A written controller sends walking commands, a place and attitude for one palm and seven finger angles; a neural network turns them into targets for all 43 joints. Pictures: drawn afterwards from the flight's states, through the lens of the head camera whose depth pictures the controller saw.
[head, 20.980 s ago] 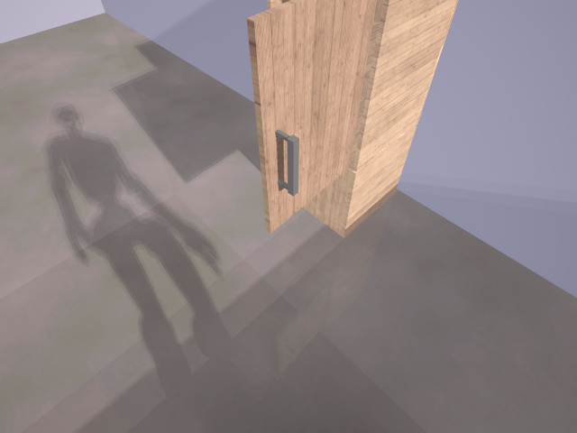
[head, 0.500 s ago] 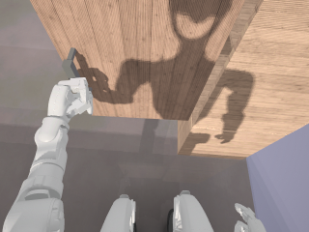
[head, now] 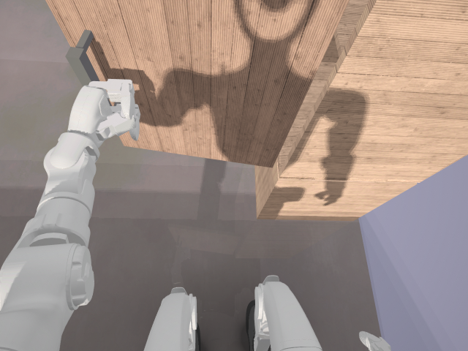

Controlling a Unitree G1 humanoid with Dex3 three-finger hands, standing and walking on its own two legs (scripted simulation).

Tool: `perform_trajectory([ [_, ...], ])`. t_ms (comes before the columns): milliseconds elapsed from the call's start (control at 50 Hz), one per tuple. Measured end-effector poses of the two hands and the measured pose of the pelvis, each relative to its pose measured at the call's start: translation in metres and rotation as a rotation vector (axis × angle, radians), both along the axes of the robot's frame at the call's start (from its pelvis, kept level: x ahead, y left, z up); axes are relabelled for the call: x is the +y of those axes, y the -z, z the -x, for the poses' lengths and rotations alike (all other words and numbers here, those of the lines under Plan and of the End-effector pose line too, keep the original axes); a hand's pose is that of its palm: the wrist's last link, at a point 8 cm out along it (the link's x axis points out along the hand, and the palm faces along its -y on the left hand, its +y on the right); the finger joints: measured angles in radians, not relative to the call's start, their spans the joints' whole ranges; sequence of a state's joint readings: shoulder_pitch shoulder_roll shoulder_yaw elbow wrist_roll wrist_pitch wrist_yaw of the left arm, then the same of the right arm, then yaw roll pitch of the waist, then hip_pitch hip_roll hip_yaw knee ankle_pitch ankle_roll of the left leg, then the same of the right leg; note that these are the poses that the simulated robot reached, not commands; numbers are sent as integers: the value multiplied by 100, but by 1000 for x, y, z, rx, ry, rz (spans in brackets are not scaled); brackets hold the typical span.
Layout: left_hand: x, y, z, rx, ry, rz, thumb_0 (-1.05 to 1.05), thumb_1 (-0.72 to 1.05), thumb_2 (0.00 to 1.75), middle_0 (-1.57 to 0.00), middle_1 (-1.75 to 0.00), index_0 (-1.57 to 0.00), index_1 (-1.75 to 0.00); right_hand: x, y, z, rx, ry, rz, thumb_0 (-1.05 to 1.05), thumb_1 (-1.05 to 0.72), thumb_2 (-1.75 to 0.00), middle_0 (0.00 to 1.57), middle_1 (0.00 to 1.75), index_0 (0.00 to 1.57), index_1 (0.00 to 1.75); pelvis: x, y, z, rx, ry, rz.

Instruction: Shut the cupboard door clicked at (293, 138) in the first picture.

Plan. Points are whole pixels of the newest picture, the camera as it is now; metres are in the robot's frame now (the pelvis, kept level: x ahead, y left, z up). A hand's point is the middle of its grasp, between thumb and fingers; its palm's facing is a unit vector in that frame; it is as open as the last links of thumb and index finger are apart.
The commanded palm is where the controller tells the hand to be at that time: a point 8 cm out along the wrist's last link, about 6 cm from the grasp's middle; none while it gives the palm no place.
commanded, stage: push the door shut along its arc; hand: left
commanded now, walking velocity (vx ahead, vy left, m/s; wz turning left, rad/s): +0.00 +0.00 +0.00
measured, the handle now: (100, 85) +0.55 +0.21 +0.04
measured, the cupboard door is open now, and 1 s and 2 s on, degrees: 83 68 60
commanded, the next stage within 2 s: pull the fist back off the door in 1.06 s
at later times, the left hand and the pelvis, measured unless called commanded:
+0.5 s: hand (155, 89) +0.54 +0.11 +0.05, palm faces -0.35 -0.94 -0.04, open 3.0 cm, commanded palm +0.55 +0.15 +0.05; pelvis +0.00 +0.00 -0.01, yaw -2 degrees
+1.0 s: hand (169, 72) +0.58 +0.09 +0.05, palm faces -0.42 -0.91 -0.03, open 3.3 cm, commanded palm +0.60 +0.09 +0.05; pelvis +0.00 +0.00 -0.03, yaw -2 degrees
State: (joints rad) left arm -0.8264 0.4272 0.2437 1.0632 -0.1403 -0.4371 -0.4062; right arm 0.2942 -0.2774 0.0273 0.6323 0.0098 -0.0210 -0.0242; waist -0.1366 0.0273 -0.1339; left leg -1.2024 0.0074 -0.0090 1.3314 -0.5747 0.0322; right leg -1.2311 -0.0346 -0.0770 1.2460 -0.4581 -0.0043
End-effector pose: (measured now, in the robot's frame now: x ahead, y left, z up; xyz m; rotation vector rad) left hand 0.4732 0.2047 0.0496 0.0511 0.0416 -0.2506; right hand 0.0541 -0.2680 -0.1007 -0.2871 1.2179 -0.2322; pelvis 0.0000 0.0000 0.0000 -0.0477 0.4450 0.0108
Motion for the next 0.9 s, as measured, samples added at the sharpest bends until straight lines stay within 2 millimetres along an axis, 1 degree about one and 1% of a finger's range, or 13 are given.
perform_trajectory([
  [100, -4, -1, -15, -4, 14, 6, 2, 90, 90, -130, -150, -130, -150, -1, 0, 10, 15, 20, 9, 1, -90, -90, 20, 30, 21, 30, 1, 3, 0, 15, 7, 4],
  [240, -16, -1, -30, 14, 63, -3, 2, 90, 90, -129, -150, -130, -150, 1, 3, 23, 52, 45, 4, 1, -90, -90, 20, 30, 20, 30, 1, 6, 0, 27, 14, 6],
  [420, -32, -4, -59, 19, 95, 8, 2, 90, 90, -130, -150, -130, -150, 3, 5, 38, 80, 77, 8, 0, -90, -90, 20, 30, 21, 30, 1, 11, -1, 54, 24, 11],
  [560, -34, -3, -70, 26, 115, -7, 0, 89, 92, -129, -150, -130, -150, 5, 9, 50, 119, 91, 5, 0, -90, -90, 20, 30, 21, 30, 1, 15, -2, 72, 28, 12],
  [680, -36, -3, -78, 47, 138, -12, -1, 90, 94, -129, -150, -130, -150, 4, 9, 54, 135, 90, 18, 0, -90, -90, 20, 30, 21, 30, 0, 18, -1, 82, 22, 19],
  [900, -49, -5, -98, 56, 174, -4, 1, 96, 98, -129, -150, -130, -150, 0, 8, 65, 147, 92, 67, 0, -90, -90, 20, 30, 21, 30, 1, 26, 2, 110, 17, 32],
])
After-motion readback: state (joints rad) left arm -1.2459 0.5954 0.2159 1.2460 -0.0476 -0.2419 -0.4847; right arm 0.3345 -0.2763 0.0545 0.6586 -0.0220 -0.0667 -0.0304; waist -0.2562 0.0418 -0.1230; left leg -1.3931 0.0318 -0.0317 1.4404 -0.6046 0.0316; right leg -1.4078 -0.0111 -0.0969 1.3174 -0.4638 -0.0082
